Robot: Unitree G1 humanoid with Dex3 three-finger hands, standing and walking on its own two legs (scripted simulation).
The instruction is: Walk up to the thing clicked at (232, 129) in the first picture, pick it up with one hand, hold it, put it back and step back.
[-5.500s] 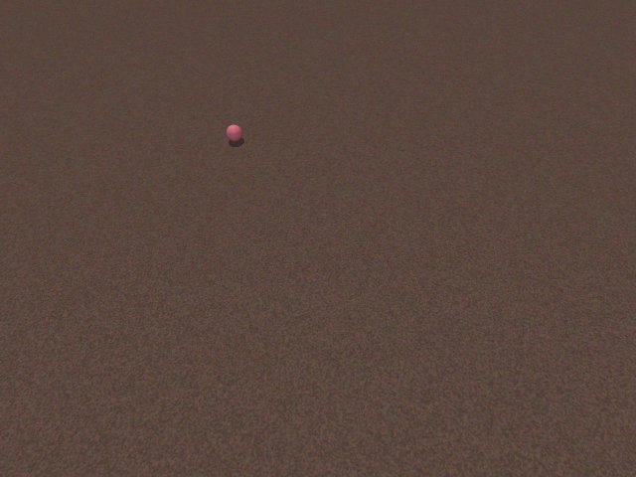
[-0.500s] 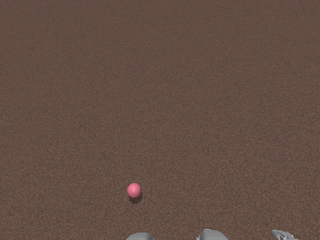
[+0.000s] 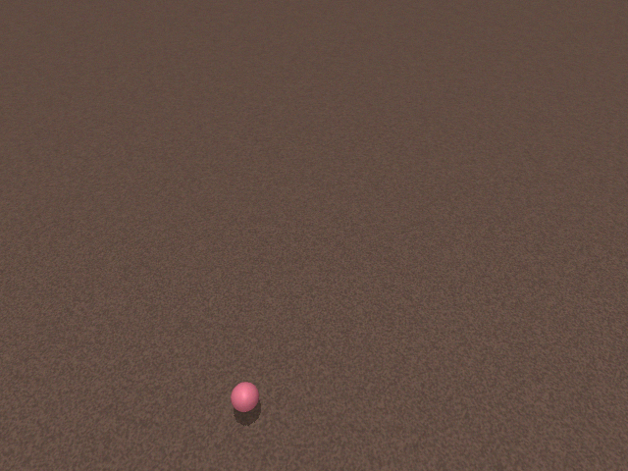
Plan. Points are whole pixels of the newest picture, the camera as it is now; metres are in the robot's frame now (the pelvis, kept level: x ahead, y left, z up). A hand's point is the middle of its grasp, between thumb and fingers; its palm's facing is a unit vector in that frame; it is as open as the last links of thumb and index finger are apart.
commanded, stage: walk up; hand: left
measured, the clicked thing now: (245, 396) +0.44 +0.25 -0.73
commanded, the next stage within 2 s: stand in 1.28 s
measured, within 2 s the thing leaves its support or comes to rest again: neither
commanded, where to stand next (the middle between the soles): +0.11 +0.01 m, yaw +1 degrees
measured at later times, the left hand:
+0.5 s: hand out of the picture +0.11 +0.24 -0.15, palm faces +0.02 -0.95 -0.32, open 7.4 cm
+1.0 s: hand out of the picture +0.12 +0.25 -0.15, palm faces -0.01 -0.95 -0.33, open 7.4 cm
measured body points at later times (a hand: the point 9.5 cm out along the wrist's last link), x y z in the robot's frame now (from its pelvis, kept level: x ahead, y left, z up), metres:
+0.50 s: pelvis +0.03 +0.00 +0.01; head +0.04 -0.01 +0.46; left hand +0.11 +0.29 -0.13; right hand +0.14 -0.30 -0.12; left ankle +0.03 +0.11 -0.74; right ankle +0.05 -0.12 -0.74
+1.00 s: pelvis +0.03 +0.00 +0.01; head +0.04 +0.00 +0.46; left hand +0.12 +0.30 -0.13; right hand +0.11 -0.30 -0.13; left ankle +0.03 +0.12 -0.74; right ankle +0.05 -0.12 -0.74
